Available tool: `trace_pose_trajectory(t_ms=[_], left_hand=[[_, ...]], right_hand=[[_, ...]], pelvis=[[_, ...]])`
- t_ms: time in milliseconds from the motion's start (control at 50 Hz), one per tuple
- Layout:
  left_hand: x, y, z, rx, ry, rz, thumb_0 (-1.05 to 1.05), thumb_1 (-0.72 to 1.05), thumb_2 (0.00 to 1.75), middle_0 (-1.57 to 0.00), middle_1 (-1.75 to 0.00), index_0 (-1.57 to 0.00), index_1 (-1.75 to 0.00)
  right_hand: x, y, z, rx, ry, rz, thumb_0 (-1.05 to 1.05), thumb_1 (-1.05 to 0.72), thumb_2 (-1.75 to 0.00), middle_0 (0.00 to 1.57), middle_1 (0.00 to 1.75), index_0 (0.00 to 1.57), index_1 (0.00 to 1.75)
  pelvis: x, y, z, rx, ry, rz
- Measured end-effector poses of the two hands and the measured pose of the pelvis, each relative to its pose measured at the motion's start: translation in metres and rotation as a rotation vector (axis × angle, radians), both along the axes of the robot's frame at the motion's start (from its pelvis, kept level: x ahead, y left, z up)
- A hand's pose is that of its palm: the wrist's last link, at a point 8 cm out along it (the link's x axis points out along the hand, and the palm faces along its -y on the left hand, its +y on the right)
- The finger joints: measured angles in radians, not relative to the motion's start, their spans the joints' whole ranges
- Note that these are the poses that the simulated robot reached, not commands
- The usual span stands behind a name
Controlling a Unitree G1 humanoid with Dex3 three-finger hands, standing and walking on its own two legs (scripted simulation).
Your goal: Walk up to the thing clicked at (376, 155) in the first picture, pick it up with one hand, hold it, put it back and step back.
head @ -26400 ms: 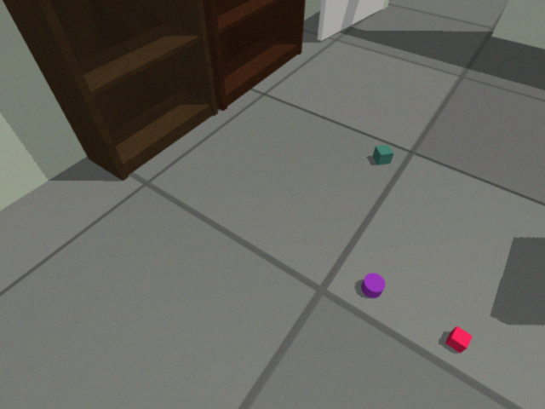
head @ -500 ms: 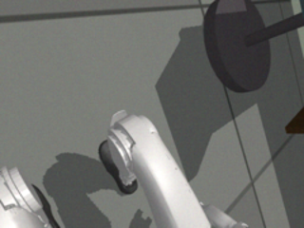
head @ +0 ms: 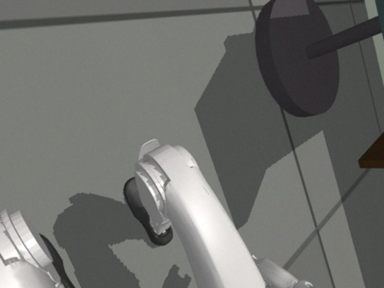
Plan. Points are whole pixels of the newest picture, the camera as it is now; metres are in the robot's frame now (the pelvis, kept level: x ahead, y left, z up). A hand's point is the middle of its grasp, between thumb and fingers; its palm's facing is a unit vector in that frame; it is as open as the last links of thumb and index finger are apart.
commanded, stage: close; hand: left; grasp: from above
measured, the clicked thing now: out of the picture +0.44 +0.38 -0.29
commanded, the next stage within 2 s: settle in 0.42 s
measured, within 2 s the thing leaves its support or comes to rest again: leaves its support in 0.88 s
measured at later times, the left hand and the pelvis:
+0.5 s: hand out of the picture +0.44 +0.37 -0.26, palm faces -0.19 -0.39 -0.90, open 10.2 cm; pelvis +0.00 +0.00 +0.00, yaw +0 degrees
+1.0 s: hand out of the picture +0.45 +0.38 -0.23, palm faces -0.15 -0.39 -0.91, open 10.0 cm; pelvis +0.00 +0.00 +0.00, yaw +1 degrees
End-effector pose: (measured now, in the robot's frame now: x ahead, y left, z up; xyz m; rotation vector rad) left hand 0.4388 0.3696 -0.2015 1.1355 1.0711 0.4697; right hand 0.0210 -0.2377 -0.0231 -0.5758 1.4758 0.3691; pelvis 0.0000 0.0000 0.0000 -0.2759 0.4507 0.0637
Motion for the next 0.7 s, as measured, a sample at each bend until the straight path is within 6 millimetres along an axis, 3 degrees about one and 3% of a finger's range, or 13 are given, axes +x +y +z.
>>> trace_pose_trajectory(t_ms=[700], left_hand=[[0.0031,0.0038,0.0049,0.006,-0.007,0.012,0.01,0.04,0.44,-0.62,-0.61,-0.66,-0.58]], right_hand=[[-0.0011,-0.0008,0.0029,-0.001,0.005,-0.004,0.01,-0.92,-0.90,0.20,0.30,0.19,0.30]], pelvis=[[0.0009,-0.0006,0.0015,0.000,0.008,0.001]])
